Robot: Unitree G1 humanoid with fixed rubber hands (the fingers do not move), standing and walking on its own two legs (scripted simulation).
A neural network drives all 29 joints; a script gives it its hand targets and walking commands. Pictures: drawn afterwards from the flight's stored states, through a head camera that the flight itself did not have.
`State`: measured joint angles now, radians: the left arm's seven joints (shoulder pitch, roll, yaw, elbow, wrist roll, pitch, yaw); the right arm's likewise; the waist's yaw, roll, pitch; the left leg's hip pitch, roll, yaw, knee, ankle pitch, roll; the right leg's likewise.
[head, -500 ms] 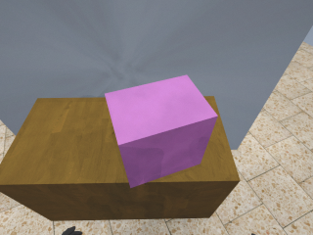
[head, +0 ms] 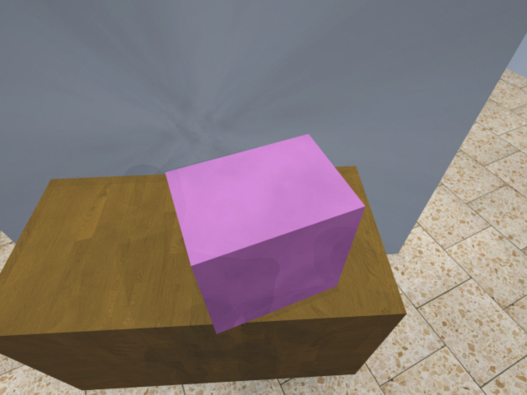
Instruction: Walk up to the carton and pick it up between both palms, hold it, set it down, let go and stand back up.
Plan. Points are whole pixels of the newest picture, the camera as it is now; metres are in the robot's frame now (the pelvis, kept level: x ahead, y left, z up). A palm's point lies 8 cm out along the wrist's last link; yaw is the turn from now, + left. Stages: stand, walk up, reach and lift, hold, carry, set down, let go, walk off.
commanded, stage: walk up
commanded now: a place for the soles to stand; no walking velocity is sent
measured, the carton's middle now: (261, 236) +0.43 +0.01 -0.07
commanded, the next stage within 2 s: reach and lift in 1.64 s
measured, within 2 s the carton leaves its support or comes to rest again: neither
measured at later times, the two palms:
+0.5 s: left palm out of the picture +0.12 +0.27 -0.10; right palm out of the picture +0.11 -0.24 -0.11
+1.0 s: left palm out of the picture +0.10 +0.26 -0.09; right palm out of the picture +0.09 -0.25 -0.09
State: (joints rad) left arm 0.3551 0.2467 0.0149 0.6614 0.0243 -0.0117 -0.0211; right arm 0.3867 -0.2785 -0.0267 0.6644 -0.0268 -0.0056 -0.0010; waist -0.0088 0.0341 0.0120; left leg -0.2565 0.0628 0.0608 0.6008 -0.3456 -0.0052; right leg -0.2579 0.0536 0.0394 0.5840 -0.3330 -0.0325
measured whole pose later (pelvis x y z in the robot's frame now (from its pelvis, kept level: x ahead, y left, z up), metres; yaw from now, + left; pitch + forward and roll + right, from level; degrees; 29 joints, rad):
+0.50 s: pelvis +0.02 +0.02 -0.01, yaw -1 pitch -1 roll +0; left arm 0.32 0.26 0.01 0.64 0.02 0.01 0.00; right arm 0.31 -0.26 -0.02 0.64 -0.02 0.00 -0.01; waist 0.00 0.01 0.07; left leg -0.27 0.03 0.04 0.63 -0.30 0.01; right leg -0.22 0.02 0.04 0.65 -0.39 -0.01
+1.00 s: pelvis +0.00 +0.01 +0.00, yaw +1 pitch -2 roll +0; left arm 0.28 0.27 0.00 0.66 0.02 0.02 -0.02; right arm 0.34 -0.26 -0.02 0.65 -0.01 0.00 0.00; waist -0.01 0.01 0.05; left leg -0.24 0.04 0.00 0.55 -0.27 -0.02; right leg -0.22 0.00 -0.02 0.54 -0.28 0.00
